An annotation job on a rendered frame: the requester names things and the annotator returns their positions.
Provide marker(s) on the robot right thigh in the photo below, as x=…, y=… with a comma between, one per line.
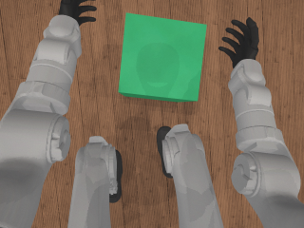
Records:
x=197, y=202

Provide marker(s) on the carton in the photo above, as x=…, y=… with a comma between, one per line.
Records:
x=161, y=58

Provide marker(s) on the robot left forearm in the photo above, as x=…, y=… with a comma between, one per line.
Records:
x=52, y=69

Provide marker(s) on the left robot hand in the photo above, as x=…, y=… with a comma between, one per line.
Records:
x=72, y=9

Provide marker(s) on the robot right upper arm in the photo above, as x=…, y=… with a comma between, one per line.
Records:
x=270, y=182

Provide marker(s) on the robot thigh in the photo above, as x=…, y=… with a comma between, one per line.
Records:
x=197, y=202
x=89, y=206

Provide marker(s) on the right robot hand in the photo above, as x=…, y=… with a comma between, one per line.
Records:
x=246, y=48

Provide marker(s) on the robot right forearm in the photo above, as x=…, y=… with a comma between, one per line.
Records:
x=252, y=102

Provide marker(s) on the robot left thigh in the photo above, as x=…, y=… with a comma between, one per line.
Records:
x=89, y=206

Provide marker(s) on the robot left upper arm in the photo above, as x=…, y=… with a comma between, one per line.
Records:
x=30, y=143

